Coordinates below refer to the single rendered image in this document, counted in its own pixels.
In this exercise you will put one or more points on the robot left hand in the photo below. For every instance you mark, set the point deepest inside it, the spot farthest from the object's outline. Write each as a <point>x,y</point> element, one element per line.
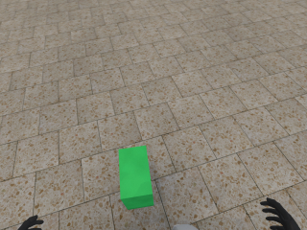
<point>31,221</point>

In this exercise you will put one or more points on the carton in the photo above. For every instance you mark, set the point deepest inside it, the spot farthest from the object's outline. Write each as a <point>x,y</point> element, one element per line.
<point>135,180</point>

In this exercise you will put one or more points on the robot right hand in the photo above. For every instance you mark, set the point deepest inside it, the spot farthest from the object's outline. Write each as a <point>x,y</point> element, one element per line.
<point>283,216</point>

